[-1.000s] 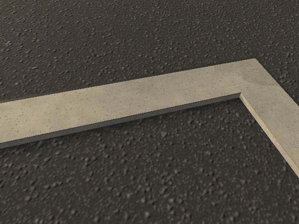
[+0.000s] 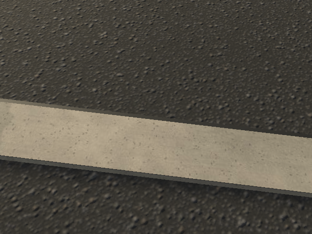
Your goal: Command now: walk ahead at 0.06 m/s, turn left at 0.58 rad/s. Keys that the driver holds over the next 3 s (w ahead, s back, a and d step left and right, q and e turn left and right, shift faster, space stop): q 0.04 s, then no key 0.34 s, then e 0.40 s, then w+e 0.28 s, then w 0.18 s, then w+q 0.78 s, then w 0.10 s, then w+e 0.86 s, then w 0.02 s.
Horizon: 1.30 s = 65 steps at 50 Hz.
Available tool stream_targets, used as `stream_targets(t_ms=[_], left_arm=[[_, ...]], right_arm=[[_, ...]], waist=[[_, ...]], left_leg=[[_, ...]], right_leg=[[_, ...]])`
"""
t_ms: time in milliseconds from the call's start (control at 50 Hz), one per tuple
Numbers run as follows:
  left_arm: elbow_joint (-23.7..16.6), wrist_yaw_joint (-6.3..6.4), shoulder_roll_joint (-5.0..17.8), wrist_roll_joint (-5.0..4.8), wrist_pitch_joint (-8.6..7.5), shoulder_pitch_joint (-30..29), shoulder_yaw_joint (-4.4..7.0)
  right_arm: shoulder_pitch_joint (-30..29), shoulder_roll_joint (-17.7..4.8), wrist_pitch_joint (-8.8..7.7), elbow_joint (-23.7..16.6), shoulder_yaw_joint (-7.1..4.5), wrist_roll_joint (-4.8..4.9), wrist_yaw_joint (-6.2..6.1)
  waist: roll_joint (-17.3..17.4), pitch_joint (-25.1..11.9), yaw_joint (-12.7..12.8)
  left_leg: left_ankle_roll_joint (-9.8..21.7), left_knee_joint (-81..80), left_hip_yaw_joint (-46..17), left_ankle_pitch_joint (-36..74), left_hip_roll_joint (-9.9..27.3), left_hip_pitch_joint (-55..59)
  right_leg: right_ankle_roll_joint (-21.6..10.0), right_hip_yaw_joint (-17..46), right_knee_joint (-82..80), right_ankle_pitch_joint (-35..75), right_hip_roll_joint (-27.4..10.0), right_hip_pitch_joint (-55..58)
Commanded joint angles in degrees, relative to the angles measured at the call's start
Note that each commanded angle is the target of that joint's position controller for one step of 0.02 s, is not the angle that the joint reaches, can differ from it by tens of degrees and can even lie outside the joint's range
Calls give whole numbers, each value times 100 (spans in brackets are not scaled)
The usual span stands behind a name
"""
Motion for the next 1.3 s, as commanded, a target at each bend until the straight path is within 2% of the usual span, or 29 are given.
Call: stream_targets(t_ms=[20,100,180,220,240,260,280,300,320,360,420,440,500,540,560,600,640,680,760,820,840,860,880,900,940,960,1020,1160,1300], left_arm=[[-152,70,395,4,35,524,103],[-165,45,398,-35,35,405,101],[-215,-36,402,-52,-70,410,98],[-141,-111,316,-37,-135,685,92],[-139,-141,411,34,-157,751,110],[-210,-133,787,171,-161,806,168],[-155,-120,989,226,-126,549,205],[-276,-107,700,231,-146,403,152],[-283,-85,638,167,-167,405,141],[-266,-53,664,6,-185,344,142],[-145,-108,318,-11,-101,307,27],[-104,-130,387,-37,-54,439,50],[-127,-134,811,-190,15,621,180],[-220,-161,741,-141,-74,582,160],[-296,-191,564,-148,-132,609,133],[-333,-222,530,-160,-131,335,128],[-381,-222,512,-127,-20,394,172],[-482,-247,489,-141,88,327,221],[-536,-337,394,-162,203,514,199],[-389,-367,461,-173,245,1126,305],[-319,-309,821,-196,217,1541,429],[-512,-325,1665,-111,68,1826,559],[-578,-367,1408,67,-119,1851,452],[-574,-335,1102,55,-227,1623,349],[-653,-219,892,-84,-233,1171,259],[-682,-164,872,-67,-212,1112,229],[-670,-79,808,-56,-258,1355,218],[-361,-57,831,-145,-290,1873,241],[-148,-112,905,-148,-234,2101,251]], right_arm=[[-79,-958,-12,-487,-288,30,-147],[-172,-859,88,-550,-244,-16,-195],[-70,-742,140,-503,-168,-53,-142],[-145,-649,176,-485,-104,6,-136],[48,-550,171,-416,-69,22,-136],[242,-331,142,-413,-3,-44,-133],[336,-373,86,-541,-36,-18,-104],[30,-730,35,-543,-119,-75,-117],[-171,-891,38,-526,-202,-12,-123],[-68,-678,139,-386,-192,-21,-156],[-34,45,151,-261,55,-36,-118],[-174,73,127,-269,65,-12,-112],[-59,-344,114,-148,-88,65,-159],[136,-706,132,-209,-178,-8,-262],[196,-967,167,-90,-279,-27,-269],[281,-772,197,-138,-272,-87,-245],[61,-754,149,-215,-261,-52,-288],[-37,-770,39,-246,-246,-52,-326],[-437,-955,33,-201,-324,77,-315],[-183,-771,86,-69,-283,148,-275],[-57,-396,70,-64,-177,22,-224],[-573,-138,-3,-576,-54,-88,-216],[-822,-485,-147,-600,-141,115,-203],[-858,-719,-238,-540,-206,234,-164],[-694,-805,-331,-288,-272,40,-182],[-642,-750,-368,-244,-278,-18,-159],[-620,-528,-468,-130,-233,-20,-78],[-1275,-297,-585,-146,-86,75,46],[-1591,-443,-735,-275,-30,157,208]], waist=[[646,-1348,192],[903,-1219,79],[1043,-1175,-30],[988,-1119,172],[801,-1043,180],[-87,-1027,25],[-1338,-691,-298],[-1250,-696,14],[-992,-663,123],[-745,-634,112],[-775,-732,75],[-932,-733,184],[-980,-742,173],[-501,-1000,156],[443,-1081,301],[1001,-858,40],[1365,-681,95],[1183,-525,75],[1078,-640,184],[717,-892,344],[-412,-800,394],[-1873,-697,530],[-1130,-762,735],[-840,-343,561],[-436,-116,329],[-505,-155,261],[-399,-336,278],[-607,-195,637],[-722,4,758]], left_leg=[[925,-729,-1677,486,1372,981],[761,-754,-1796,-741,1271,761],[741,-484,-2042,-395,1370,914],[553,-221,-1994,-220,1232,835],[307,-31,-1843,-436,1029,635],[-72,809,-1303,-1305,523,217],[-360,1214,-440,-2388,-126,-253],[-567,1952,-425,-2681,146,-110],[-653,2458,-423,-2617,157,-213],[-857,2964,-440,-2481,253,-435],[-994,1679,-61,-2221,471,353],[-1009,1142,84,-2029,403,525],[-827,-354,263,-663,264,1195],[-530,-83,-89,527,830,2031],[-220,215,-195,688,1043,2162],[228,-241,-781,475,1585,2041],[643,-450,-1279,922,2283,1820],[868,-478,-1300,1695,2634,1720],[454,-209,-322,1696,2192,1421],[-3,567,306,-796,1819,716],[-408,2023,907,-2266,1338,-352],[-734,3666,676,-3646,346,-2238],[-601,4302,-219,-3430,530,-2533],[-440,4271,-317,-2806,737,-2633],[-440,3743,-255,-1737,959,-2327],[-498,3508,-216,-1300,968,-1967],[-673,2880,-45,-335,774,-1664],[-925,901,29,396,649,-1195],[-461,200,332,-183,583,-854]], right_leg=[[144,55,-506,324,70,241],[157,19,-1144,568,60,511],[10,-129,-1886,354,71,958],[-190,-303,-3047,969,124,1605],[-349,-158,-3599,1452,-77,2023],[-696,803,-4029,1983,-1052,2367],[-1483,1688,-4190,2690,-1764,2044],[-1826,1944,-4334,2523,-1977,1724],[-1775,1764,-4279,2499,-1783,1869],[-1599,1318,-4078,2935,-1525,2185],[-1285,576,-3802,3617,-882,2203],[-1284,593,-3711,3773,-803,2323],[-1218,962,-3529,3695,-778,2383],[-929,1030,-3321,3004,-662,1764],[-685,441,-3067,2218,-190,1325],[-354,-101,-2274,1132,237,732],[-279,-349,-1394,-154,195,437],[-248,-281,-464,-1117,-33,116],[-231,-677,-1355,-152,-46,925],[-517,-1010,-2739,785,432,2354],[-897,174,-3426,505,-166,3098],[-2144,3564,-4526,-367,-1802,3419],[-2519,4240,-5052,-1486,-2114,3287],[-2249,3833,-5080,-2061,-1948,3022],[-1715,2850,-4944,-1527,-1435,2661],[-1593,2450,-5002,-1149,-1168,2466],[-1554,1798,-5034,55,-859,2560],[-1520,1395,-4943,833,-825,2731],[-1519,1468,-4594,2032,-1169,3307]])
